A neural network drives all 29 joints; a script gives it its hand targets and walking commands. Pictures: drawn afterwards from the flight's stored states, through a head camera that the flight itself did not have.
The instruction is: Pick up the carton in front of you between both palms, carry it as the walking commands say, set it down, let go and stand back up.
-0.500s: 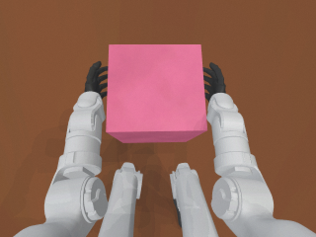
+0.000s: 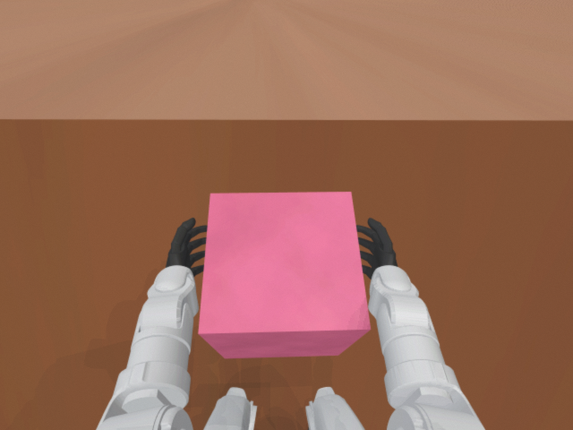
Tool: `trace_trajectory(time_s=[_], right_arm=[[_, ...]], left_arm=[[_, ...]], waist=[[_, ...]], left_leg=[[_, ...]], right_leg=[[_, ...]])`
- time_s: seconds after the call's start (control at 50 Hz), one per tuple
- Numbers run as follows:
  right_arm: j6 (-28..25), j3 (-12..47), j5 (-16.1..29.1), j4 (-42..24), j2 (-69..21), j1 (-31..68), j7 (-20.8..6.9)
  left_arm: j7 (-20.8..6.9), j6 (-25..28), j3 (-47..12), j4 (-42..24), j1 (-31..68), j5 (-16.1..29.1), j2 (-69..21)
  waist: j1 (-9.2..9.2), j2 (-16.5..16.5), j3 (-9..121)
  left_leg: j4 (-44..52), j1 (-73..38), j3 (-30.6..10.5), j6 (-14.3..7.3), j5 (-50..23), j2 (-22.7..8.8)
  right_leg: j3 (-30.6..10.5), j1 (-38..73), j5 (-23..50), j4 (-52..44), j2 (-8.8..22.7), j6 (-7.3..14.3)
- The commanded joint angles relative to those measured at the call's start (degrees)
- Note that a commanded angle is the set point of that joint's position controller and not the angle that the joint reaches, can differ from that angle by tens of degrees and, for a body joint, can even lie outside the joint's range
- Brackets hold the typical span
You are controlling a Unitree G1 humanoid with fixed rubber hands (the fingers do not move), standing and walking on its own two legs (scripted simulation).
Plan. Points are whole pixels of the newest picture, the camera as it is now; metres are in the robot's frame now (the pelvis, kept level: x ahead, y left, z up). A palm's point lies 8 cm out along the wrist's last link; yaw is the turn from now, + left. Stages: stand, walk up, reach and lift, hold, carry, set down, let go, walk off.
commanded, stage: reach and lift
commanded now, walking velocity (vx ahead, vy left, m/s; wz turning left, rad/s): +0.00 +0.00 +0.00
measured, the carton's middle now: (281, 283) +0.36 +0.00 -0.10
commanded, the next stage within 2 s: hold in 1.50 s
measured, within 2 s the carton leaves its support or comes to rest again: neither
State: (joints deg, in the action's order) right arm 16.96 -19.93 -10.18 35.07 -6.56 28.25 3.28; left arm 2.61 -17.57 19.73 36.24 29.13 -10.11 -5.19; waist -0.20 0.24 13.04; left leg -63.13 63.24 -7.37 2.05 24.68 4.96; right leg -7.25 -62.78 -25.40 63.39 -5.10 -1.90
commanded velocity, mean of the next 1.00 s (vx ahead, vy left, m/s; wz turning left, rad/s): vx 0.00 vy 0.00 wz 0.00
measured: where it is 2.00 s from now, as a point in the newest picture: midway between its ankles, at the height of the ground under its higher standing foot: outside the picture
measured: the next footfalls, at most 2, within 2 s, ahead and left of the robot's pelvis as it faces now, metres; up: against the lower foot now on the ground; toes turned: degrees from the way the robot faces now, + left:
none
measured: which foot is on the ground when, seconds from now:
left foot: down 0.00-1.00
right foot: down 0.00-1.00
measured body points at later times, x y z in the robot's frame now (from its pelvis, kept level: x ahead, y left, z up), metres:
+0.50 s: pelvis +0.03 +0.00 +0.09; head +0.01 +0.00 +0.54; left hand +0.33 +0.15 +0.10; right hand +0.33 -0.15 +0.10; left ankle +0.04 +0.13 -0.65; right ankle +0.04 -0.13 -0.65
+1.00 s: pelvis +0.02 +0.00 +0.09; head +0.00 +0.00 +0.54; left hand +0.33 +0.15 +0.11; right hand +0.33 -0.15 +0.12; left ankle +0.04 +0.13 -0.65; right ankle +0.04 -0.13 -0.65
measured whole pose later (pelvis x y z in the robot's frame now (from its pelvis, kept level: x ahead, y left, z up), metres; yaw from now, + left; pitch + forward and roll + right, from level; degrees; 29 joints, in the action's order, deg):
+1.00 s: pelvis +0.02 +0.00 +0.09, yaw +0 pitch -4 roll +0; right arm 35.4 -16.9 -16.5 21.0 -9.5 18.0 -0.9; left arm -0.6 -35.9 17.3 21.2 18.1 -16.6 -9.3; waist 0.0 0.1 0.0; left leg -25.1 9.4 -7.9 0.8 12.0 2.5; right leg -8.3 -9.0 -12.6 25.4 -2.4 -0.9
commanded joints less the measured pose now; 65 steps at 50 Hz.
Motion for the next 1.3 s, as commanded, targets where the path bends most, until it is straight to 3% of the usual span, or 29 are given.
trace_trajectory(time_s=[0.0,0.16,0.32,0.4,0.48,0.58,0.76,1.28], right_arm=[[-0.32,33.14,6.45,0.98,-59.32,27.79,-13.21],[2.05,35.93,6.55,-2.52,-59.11,19.29,-13.91],[8.29,39.38,8.21,-8.82,-58.64,13.25,-15.13],[12.35,40.3,8.93,-12.29,-58.22,11.45,-15.69],[15.68,37.63,7.56,-12.25,-56.92,10.76,-16.26],[16.89,33.22,5.66,-10.01,-56.39,15.38,-17.29],[16.58,34.63,6.42,-11.06,-58.21,22.14,-17.88],[19.95,37.51,8.18,-19.88,-55.62,11.66,-17.03]], left_arm=[[-13.34,0.78,-32.81,0.06,27.23,6.7,-60.38],[-13.85,-1.61,-35.83,-3.83,18.86,6.94,-60.12],[-14.81,-7.73,-39.19,-9.93,12.57,8.45,-59.93],[-15.16,-11.63,-40.49,-14.13,11.1,9.06,-58.88],[-15.64,-14.92,-37.93,-14.63,11.07,7.75,-57.42],[-16.73,-16.23,-33.32,-11.97,15.51,5.75,-57.28],[-17.32,-15.99,-34.52,-12.83,21.86,6.71,-59.46],[-16.31,-19.38,-37.69,-21.78,11.61,8.47,-56.8]], waist=[[-0.07,-0.4,29.88],[-0.09,-0.37,22.36],[0.27,-0.44,14.03],[0.2,-0.19,8.55],[0.2,-0.26,0.7],[0.18,-0.05,-4.14],[0.2,-0.33,1.4],[0.19,-0.33,1.68]], left_leg=[[11.97,-25.5,4.27,-1.24,-16.49,2.98],[22.61,-38.56,2.75,-1.38,-24.15,1.74],[32.63,-50.48,2.42,-1.0,-28.6,0.88],[37.37,-54.52,2.52,-0.9,-28.0,0.51],[40.66,-54.96,2.89,-1.19,-21.27,0.53],[41.44,-53.97,3.61,-1.8,-12.84,0.14],[40.75,-56.16,3.93,-1.62,-13.29,0.06],[43.66,-62.45,3.38,-0.77,-27.44,0.88]], right_leg=[[4.1,23.09,16.37,-12.26,-2.88,0.79],[2.56,36.12,23.99,-22.89,-1.76,0.97],[2.46,48.58,28.93,-32.97,-0.85,0.65],[2.4,53.38,28.6,-37.6,-0.45,0.54],[2.52,54.0,22.25,-40.92,-0.18,0.93],[3.03,52.24,13.27,-41.85,0.19,1.55],[3.54,54.26,13.46,-41.13,0.17,1.6],[2.98,60.87,28.04,-44.01,-0.72,0.61]])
